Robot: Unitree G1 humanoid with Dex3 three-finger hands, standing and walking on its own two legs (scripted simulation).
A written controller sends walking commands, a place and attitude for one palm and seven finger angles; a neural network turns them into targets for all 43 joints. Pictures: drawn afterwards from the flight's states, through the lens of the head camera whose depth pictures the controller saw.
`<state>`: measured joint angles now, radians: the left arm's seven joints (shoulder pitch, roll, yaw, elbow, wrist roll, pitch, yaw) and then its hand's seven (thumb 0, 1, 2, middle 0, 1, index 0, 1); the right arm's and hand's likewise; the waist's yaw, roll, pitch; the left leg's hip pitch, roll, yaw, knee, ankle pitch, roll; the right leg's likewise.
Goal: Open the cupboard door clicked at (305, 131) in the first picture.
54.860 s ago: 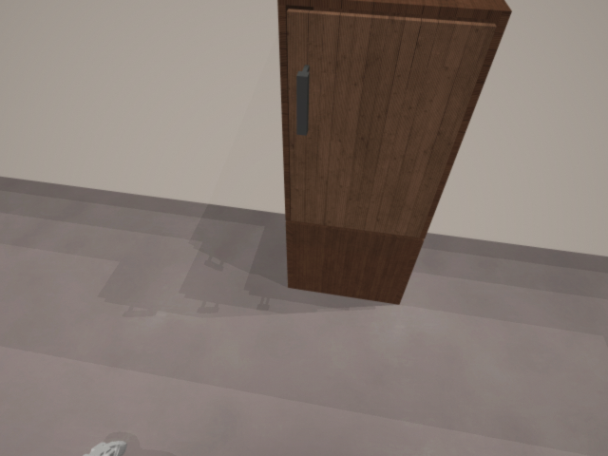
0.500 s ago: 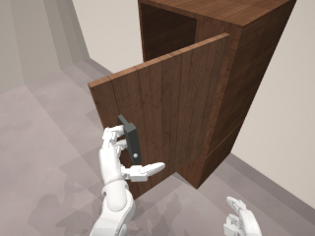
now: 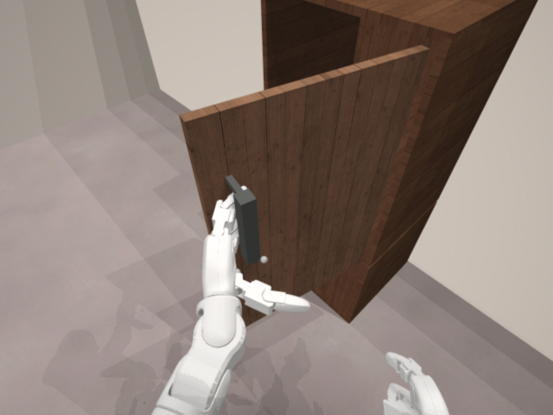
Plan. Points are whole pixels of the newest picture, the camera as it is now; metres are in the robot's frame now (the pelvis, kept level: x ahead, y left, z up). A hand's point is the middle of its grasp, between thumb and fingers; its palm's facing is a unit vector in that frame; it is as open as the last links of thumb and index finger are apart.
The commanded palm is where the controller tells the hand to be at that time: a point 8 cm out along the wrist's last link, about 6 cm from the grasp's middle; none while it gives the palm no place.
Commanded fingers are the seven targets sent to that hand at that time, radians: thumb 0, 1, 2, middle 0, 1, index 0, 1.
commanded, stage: slide the hand sideways off the handle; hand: left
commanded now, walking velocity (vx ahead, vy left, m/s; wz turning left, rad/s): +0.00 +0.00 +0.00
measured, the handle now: (241, 220) +0.37 +0.09 +0.10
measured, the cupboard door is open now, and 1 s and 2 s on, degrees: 77 81 81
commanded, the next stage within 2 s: draw the hand back to the body in 1.10 s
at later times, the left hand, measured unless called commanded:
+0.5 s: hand (253, 285) +0.26 +0.05 +0.10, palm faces -0.06 -1.00 +0.00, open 16.4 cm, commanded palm +0.23 +0.11 +0.10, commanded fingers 0.00 -0.50 0.30 -0.15 -0.30 -0.15 -0.30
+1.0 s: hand (206, 320) +0.21 +0.11 +0.09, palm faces +0.01 -1.00 -0.04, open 16.3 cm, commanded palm +0.18 +0.16 +0.10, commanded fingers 0.00 -0.50 0.30 -0.15 -0.30 -0.15 -0.30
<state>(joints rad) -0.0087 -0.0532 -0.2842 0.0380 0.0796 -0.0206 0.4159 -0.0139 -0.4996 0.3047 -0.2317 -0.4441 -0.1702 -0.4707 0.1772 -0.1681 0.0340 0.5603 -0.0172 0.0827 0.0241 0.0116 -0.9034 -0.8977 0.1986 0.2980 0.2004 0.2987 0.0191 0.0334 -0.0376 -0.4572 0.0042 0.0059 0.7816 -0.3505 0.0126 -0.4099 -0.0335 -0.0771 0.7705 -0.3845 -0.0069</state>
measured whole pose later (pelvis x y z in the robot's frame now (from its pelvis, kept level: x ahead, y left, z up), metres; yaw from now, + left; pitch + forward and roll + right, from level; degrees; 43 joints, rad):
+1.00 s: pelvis +0.04 -0.02 -0.01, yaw +0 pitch +5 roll +0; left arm 0.66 0.15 -0.04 -0.41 -0.15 -0.21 -0.09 -0.01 -0.50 0.30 -0.15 -0.30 -0.16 -0.30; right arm 0.27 -0.22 0.02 0.44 0.02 -0.08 -0.03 0.01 -0.90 -0.90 0.20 0.30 0.20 0.30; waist 0.03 0.04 -0.09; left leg -0.49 0.03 0.00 0.83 -0.43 -0.02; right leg -0.45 -0.01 -0.08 0.83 -0.47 -0.03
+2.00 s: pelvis +0.03 +0.01 +0.02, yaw -1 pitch -2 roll -1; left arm 0.58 0.29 0.14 -0.50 -0.05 -0.05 0.11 -0.01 -0.10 0.48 -0.17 -0.30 -0.17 -0.30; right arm 0.24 -0.21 0.07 0.55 0.01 -0.14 -0.10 0.01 -0.90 -0.90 0.20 0.30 0.20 0.30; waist 0.06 0.05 -0.02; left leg -0.26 0.01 0.03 0.61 -0.32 0.03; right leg -0.20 -0.02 -0.05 0.56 -0.32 0.01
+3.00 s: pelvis +0.04 -0.01 +0.03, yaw -2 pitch -3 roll -1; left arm 0.46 0.35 0.37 -0.38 -0.06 -0.12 0.11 0.01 0.89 0.90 -0.21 -0.30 -0.21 -0.30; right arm 0.17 -0.23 0.02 0.62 0.01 -0.06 -0.07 0.01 -0.90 -0.90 0.20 0.30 0.20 0.30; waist 0.05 0.07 0.02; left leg -0.14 0.04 0.03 0.45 -0.25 0.00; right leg -0.09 0.02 -0.05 0.38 -0.24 -0.01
